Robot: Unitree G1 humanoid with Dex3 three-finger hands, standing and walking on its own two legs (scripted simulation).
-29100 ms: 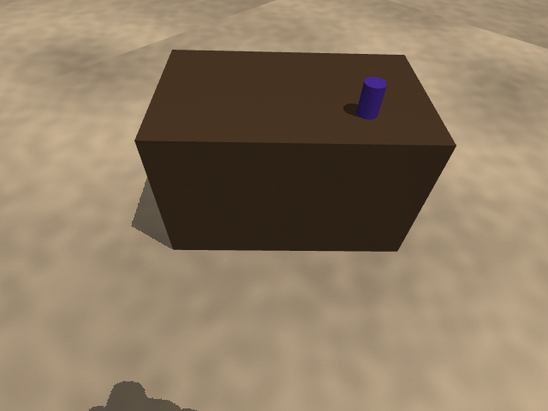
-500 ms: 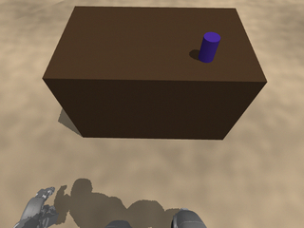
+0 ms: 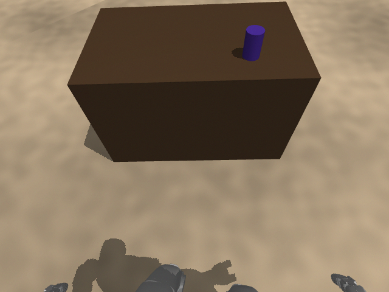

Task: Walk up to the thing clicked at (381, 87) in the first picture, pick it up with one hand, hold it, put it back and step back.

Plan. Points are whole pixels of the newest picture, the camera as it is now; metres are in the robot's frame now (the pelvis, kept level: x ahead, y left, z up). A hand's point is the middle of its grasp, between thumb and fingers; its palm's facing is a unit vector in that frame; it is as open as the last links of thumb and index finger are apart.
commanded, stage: step back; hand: right
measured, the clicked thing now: (253, 43) +1.00 -0.18 -0.10
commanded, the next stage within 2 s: stand in 1.32 s
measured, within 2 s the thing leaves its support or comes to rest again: neither
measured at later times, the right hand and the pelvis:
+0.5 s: hand out of the picture -0.03 -0.25 -0.13, palm faces -0.03 +0.91 -0.41, open 7.4 cm; pelvis -0.14 +0.02 +0.00, yaw -1 degrees
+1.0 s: hand out of the picture -0.06 -0.23 -0.15, palm faces -0.02 +0.94 -0.34, open 7.4 cm; pelvis -0.13 +0.03 +0.00, yaw +0 degrees
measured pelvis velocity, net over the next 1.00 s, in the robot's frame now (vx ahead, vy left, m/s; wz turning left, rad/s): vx -0.13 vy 0.03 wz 0.01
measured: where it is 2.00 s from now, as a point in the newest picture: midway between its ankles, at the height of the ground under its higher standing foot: outside the picture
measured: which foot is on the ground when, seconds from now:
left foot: up 0.00-0.14, down 0.16-1.00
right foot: down 0.00-0.18, up 0.20-0.46, down 0.48-1.00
